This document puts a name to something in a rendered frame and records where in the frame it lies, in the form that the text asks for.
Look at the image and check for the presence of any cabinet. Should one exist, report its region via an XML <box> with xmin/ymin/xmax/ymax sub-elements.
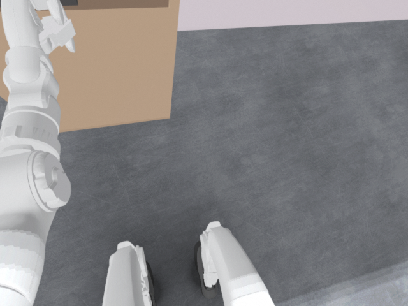
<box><xmin>0</xmin><ymin>0</ymin><xmax>180</xmax><ymax>133</ymax></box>

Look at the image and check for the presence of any left robot shin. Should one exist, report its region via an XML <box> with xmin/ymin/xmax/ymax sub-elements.
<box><xmin>109</xmin><ymin>241</ymin><xmax>152</xmax><ymax>306</ymax></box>

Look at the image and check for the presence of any robot left upper arm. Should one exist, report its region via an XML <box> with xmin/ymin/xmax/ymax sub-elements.
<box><xmin>0</xmin><ymin>150</ymin><xmax>71</xmax><ymax>306</ymax></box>

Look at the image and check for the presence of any robot shin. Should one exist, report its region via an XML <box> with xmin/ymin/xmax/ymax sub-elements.
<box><xmin>201</xmin><ymin>221</ymin><xmax>221</xmax><ymax>287</ymax></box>
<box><xmin>109</xmin><ymin>241</ymin><xmax>152</xmax><ymax>306</ymax></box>

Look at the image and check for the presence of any robot left hand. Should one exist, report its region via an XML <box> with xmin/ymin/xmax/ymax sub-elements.
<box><xmin>1</xmin><ymin>0</ymin><xmax>76</xmax><ymax>57</ymax></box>

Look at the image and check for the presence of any right robot shin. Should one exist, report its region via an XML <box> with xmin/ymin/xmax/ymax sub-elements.
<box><xmin>201</xmin><ymin>221</ymin><xmax>221</xmax><ymax>287</ymax></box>

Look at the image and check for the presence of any left robot forearm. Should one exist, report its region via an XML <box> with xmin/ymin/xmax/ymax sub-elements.
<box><xmin>0</xmin><ymin>46</ymin><xmax>61</xmax><ymax>161</ymax></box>

